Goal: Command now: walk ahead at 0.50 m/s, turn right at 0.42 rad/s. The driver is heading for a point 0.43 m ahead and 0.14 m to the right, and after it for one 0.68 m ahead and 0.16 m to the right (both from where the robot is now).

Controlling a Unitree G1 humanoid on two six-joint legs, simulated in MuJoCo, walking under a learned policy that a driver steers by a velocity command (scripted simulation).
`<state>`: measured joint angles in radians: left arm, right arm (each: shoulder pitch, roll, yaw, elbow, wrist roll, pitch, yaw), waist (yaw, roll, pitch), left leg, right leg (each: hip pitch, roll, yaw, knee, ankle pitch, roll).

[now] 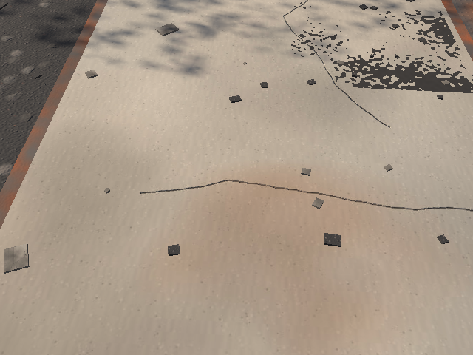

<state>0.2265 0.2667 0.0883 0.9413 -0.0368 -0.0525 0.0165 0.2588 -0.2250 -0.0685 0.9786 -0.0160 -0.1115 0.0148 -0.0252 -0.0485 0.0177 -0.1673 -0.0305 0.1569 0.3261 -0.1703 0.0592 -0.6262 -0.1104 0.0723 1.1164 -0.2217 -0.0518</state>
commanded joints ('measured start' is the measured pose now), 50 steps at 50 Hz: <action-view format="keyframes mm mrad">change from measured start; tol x32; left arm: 1 27 32 14 -46 9 8 -2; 50 -4 89 -1 -235 32 75 29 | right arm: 1 -33 -127 -24 -47 -5 -16 -19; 50 -168 -235 -34 -278 18 101 -14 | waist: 1 32 103 18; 19 134 -112 -378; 50 29 214 -122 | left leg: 1 18 288 -146 -207 195 117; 16 226 300 108 357 949 17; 17 1 255 107 652 667 -32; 18 -467 44 17 1013 -350 -90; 19 -589 -8 -221 1140 -444 -79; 38 -285 2 -241 174 61 -100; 41 166 314 -503 135 897 122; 50 -48 183 -535 -6 149 134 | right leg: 1 -92 -36 61 -72 142 12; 11 -151 9 -110 -446 207 -15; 16 347 174 -218 -536 73 -125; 19 1044 -243 765 -804 45 -413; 28 379 -16 134 -784 795 -227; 40 432 87 252 -432 304 -46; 42 177 215 128 -122 -492 69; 50 276 164 -16 -381 -238 122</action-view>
